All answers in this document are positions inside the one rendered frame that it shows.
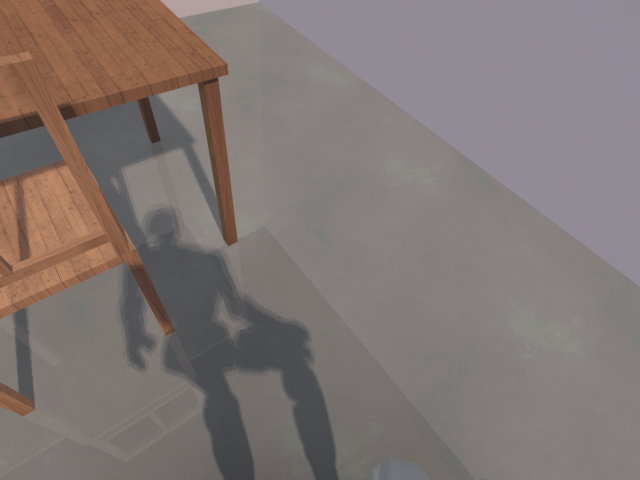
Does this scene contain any right robot thigh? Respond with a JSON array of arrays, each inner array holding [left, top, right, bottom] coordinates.
[[371, 459, 430, 480]]

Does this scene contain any chair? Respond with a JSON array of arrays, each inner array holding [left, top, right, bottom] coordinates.
[[0, 51, 175, 417]]

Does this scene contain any table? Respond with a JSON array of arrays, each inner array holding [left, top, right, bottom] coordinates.
[[0, 0, 238, 246]]

